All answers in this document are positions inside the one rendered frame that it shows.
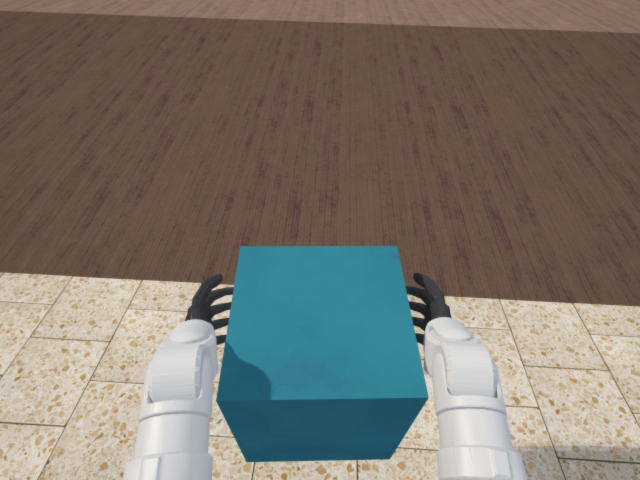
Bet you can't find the robot right forearm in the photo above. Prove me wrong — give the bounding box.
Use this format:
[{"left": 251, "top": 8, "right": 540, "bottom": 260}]
[{"left": 423, "top": 317, "right": 527, "bottom": 480}]

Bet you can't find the carton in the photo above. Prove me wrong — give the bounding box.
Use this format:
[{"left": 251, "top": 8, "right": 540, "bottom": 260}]
[{"left": 216, "top": 246, "right": 429, "bottom": 462}]

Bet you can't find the left robot hand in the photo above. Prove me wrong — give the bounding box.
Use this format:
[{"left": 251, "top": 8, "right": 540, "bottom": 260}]
[{"left": 185, "top": 274, "right": 234, "bottom": 345}]

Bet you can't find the robot left forearm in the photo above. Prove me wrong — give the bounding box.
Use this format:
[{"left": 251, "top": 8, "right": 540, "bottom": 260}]
[{"left": 123, "top": 319, "right": 218, "bottom": 480}]

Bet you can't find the right robot hand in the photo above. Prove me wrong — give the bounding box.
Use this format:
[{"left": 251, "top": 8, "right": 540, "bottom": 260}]
[{"left": 406, "top": 273, "right": 452, "bottom": 345}]

